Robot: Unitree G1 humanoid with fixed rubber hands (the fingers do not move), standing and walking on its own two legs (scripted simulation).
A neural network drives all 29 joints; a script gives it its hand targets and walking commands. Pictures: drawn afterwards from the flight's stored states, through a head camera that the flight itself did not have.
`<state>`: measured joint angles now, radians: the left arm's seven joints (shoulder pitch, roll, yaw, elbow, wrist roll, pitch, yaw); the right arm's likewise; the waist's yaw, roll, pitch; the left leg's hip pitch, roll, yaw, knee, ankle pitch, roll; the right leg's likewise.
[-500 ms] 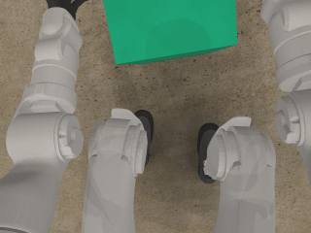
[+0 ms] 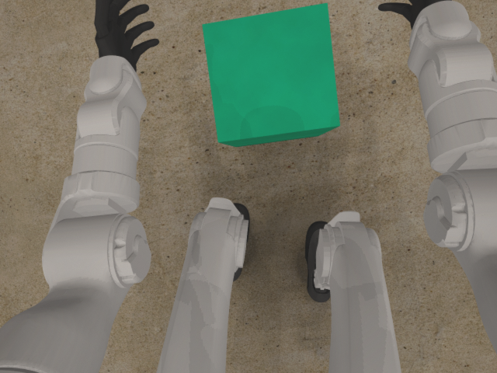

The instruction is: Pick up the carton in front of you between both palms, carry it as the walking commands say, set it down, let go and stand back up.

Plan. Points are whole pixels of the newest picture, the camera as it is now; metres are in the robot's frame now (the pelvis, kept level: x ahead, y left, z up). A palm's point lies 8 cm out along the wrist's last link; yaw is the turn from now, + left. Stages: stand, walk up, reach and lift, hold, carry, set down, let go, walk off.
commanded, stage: set down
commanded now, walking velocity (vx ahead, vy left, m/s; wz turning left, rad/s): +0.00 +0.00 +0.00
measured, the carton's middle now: (271, 91) +0.52 +0.04 -0.36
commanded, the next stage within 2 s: let go in 0.44 s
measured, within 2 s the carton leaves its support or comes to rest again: neither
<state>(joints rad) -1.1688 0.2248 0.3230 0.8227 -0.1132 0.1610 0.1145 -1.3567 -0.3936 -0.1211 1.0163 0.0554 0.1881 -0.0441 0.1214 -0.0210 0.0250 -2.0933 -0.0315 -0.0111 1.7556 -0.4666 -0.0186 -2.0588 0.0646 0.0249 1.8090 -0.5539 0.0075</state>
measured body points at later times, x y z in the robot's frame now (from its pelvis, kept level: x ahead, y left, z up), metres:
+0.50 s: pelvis +0.03 +0.00 +0.14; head +0.33 +0.01 +0.47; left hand +0.51 +0.25 +0.04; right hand +0.59 -0.15 +0.04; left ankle +0.11 +0.12 -0.45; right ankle +0.09 -0.11 -0.45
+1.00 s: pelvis +0.09 +0.02 +0.25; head +0.28 +0.01 +0.66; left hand +0.39 +0.26 +0.15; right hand +0.43 -0.18 +0.14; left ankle +0.11 +0.12 -0.45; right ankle +0.09 -0.11 -0.45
